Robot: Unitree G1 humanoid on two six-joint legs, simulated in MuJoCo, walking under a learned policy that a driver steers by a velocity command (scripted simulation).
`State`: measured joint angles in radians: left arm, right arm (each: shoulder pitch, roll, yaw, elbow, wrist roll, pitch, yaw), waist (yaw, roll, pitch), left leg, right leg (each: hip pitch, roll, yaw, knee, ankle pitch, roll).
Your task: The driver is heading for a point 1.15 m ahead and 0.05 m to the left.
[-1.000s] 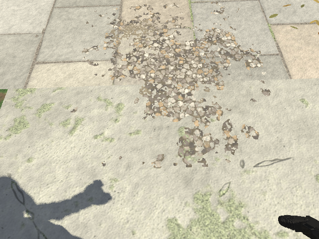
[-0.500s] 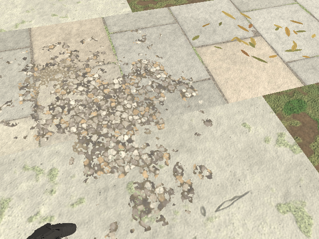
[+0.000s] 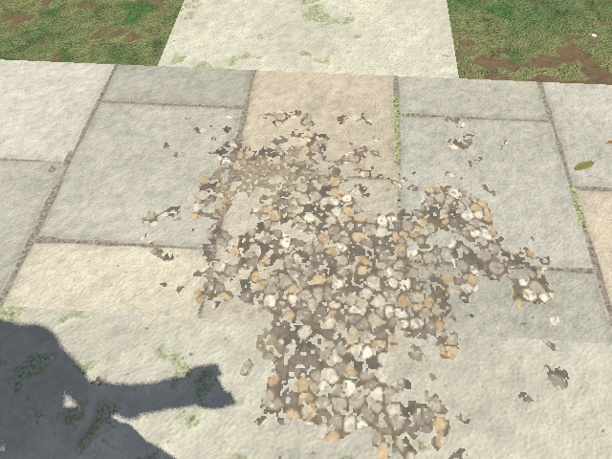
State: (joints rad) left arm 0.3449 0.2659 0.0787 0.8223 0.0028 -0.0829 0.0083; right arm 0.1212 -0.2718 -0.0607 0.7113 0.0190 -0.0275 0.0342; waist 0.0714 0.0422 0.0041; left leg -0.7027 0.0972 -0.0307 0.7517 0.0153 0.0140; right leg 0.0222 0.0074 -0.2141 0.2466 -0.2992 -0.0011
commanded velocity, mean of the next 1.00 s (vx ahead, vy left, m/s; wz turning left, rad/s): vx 0.50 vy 0.00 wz -0.02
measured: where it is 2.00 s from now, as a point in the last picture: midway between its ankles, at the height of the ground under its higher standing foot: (355, 241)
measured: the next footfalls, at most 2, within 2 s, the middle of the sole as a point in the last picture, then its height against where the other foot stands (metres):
left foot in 0.12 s outside the picture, level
right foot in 0.66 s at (355, 421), level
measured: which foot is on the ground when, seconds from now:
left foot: up 0.00-0.10, down 0.12-0.68, up 0.70-1.00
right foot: down 0.00-0.12, up 0.14-0.64, down 0.66-1.00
